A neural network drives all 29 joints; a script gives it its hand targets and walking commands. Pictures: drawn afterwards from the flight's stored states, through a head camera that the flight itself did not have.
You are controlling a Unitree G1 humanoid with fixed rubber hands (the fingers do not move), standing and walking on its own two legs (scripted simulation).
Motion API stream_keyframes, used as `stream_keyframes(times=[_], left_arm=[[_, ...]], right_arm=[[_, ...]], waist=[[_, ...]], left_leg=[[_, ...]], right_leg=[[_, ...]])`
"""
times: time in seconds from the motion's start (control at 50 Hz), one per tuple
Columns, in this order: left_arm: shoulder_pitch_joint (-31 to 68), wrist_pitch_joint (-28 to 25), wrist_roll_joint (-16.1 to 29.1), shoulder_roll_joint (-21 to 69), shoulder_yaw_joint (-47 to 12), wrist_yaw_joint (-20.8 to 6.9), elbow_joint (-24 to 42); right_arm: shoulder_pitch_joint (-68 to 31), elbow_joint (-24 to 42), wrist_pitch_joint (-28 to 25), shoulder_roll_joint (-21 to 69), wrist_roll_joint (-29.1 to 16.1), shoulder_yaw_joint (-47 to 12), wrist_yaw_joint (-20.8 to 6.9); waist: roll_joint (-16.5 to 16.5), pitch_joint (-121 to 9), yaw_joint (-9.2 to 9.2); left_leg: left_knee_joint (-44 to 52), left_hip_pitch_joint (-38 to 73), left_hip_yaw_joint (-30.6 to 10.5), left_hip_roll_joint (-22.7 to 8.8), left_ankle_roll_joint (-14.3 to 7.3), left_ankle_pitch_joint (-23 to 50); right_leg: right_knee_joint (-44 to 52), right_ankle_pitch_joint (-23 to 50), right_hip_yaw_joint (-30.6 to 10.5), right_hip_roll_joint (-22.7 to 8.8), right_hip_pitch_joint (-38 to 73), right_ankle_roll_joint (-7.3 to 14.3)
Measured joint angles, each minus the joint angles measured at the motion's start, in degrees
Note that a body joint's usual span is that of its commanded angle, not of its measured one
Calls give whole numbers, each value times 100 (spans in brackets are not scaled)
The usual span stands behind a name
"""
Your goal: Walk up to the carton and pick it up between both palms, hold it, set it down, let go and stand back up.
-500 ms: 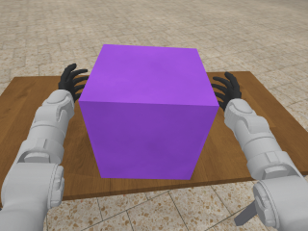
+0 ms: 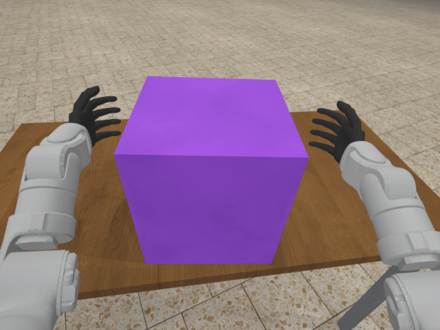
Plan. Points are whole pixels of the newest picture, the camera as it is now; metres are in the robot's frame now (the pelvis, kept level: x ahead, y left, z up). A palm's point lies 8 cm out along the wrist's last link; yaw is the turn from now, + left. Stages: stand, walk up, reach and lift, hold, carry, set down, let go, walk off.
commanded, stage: set down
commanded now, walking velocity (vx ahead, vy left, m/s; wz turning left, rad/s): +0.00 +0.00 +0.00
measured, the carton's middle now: (210, 171) +0.42 +0.05 +0.10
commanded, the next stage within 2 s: none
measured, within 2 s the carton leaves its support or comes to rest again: neither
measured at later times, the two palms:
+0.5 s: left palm (79, 177) +0.33 +0.27 +0.16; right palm (347, 188) +0.32 -0.18 +0.16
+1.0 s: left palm (76, 225) +0.26 +0.26 +0.12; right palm (350, 234) +0.27 -0.18 +0.11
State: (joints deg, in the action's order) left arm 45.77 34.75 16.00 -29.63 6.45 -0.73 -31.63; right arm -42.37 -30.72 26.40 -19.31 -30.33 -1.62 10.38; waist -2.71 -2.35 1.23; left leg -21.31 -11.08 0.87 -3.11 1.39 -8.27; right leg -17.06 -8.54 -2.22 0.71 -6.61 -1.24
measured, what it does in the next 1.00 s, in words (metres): stands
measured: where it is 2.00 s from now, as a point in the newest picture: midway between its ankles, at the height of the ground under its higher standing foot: outside the picture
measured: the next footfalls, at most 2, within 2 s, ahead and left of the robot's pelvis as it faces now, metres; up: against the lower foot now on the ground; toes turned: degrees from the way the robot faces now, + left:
none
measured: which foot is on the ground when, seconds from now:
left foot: down 0.00-1.00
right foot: down 0.00-1.00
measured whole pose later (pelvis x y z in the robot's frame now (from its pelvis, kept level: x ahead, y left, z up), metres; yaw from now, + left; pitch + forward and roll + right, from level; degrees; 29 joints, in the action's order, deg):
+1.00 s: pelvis +0.02 +0.01 +0.00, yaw -1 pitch -4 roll -1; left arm -1.6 38.5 12.6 -20.2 10.3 -2.5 18.0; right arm 5.7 16.0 27.8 -14.8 -22.9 1.0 9.9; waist -1.7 0.8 -2.5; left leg -20.3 -6.5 2.4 -2.5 0.9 -9.8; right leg -16.0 -9.8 -3.6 0.0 -2.4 -1.5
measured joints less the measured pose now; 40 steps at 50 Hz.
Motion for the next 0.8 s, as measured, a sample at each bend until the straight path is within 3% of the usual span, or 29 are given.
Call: stream_keyframes(times=[0.36, 0.6, 0.8], left_arm=[[-1175, 858, -133, 300, 341, -172, 1800], [-2704, 893, -198, 638, 411, -137, 3355], [-3559, 729, -104, 697, 362, -107, 4216]], right_arm=[[1228, 1883, 581, 75, 45, 159, 150], [2729, 3255, 552, 270, 368, 212, 91], [3501, 4080, 489, 340, 702, 360, 5]], waist=[[34, 88, -25], [7, 263, -209], [40, 251, -356]], left_leg=[[40, 101, 19, 45, -40, 61], [-61, 124, 36, 90, -84, -10], [-27, 103, 51, 129, -103, -46]], right_leg=[[-27, 21, -12, -43, 70, -25], [-104, -39, -27, -87, 108, -62], [-82, -85, -41, -124, 81, -73]])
